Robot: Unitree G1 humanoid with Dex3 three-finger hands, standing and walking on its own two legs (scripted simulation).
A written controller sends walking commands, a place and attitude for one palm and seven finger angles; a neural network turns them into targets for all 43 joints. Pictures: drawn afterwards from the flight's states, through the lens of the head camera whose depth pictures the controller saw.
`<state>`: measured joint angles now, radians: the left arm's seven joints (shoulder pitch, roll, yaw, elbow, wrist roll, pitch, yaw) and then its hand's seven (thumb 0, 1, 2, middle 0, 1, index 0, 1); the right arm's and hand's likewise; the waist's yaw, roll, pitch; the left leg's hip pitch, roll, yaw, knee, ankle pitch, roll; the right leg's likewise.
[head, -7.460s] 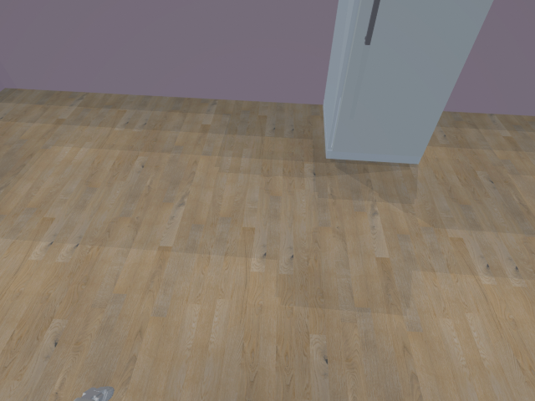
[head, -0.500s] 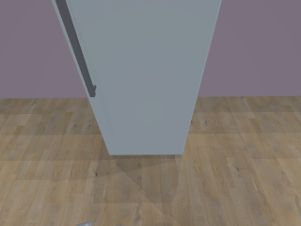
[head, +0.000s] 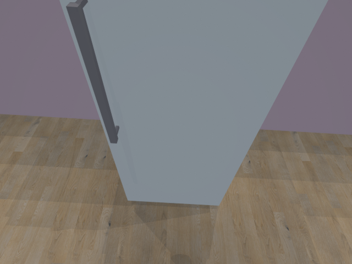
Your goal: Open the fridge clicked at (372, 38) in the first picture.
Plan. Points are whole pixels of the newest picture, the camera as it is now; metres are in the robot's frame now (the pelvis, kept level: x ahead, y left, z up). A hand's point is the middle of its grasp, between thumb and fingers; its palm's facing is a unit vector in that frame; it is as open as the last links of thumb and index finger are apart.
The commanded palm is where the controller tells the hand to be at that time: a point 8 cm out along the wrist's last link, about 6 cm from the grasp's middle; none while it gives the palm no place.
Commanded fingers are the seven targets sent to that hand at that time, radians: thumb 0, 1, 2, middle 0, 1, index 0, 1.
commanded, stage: come to a stop and stand still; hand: left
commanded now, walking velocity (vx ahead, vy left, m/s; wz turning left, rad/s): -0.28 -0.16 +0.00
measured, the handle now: (102, 87) +0.47 +0.24 +0.13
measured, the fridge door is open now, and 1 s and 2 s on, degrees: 0 0 0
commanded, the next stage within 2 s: look again from close up in 1.82 s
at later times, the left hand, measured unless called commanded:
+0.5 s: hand out of the picture +0.07 +0.16 -0.16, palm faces +0.06 -0.97 -0.25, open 7.3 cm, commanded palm none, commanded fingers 0.00 0.90 0.90 -0.20 -0.30 -0.20 -0.30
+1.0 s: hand out of the picture -0.04 +0.15 -0.17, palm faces -0.02 -0.98 -0.21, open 7.3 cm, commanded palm none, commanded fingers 0.00 0.90 0.90 -0.20 -0.30 -0.20 -0.30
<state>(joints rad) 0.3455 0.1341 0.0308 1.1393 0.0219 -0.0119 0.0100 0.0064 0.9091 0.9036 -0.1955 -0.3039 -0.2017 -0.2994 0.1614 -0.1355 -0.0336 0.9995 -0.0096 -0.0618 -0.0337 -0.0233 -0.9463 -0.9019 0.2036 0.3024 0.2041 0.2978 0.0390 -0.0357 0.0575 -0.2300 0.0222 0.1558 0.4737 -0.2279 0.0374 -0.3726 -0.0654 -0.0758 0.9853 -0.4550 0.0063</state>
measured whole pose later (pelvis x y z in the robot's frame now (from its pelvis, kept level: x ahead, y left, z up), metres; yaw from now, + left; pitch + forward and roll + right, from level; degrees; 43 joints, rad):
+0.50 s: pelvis -0.01 -0.02 +0.00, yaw +1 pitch -1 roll +1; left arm 0.13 0.16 0.04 0.99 0.04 0.02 0.03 0.00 0.91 0.90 -0.20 -0.30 -0.21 -0.30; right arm 0.19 -0.18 -0.06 1.04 0.00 0.06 -0.02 0.01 -0.91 -0.90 0.20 0.30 0.20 0.30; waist 0.02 0.01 0.09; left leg -0.29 0.01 0.03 0.82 -0.49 -0.04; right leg -0.34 -0.07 -0.09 0.50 -0.14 -0.02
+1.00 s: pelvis -0.04 -0.01 +0.00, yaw -2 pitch +0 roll -1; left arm 0.28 0.11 0.00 1.12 0.02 -0.04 0.04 0.01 0.91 0.90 -0.20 -0.30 -0.20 -0.30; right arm 0.30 -0.15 -0.01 1.09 -0.01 0.00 -0.03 0.01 -0.91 -0.90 0.20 0.30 0.20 0.30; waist -0.02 0.05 0.07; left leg -0.24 0.04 0.03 0.59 -0.34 0.00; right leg -0.18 0.02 -0.06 0.46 -0.28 -0.03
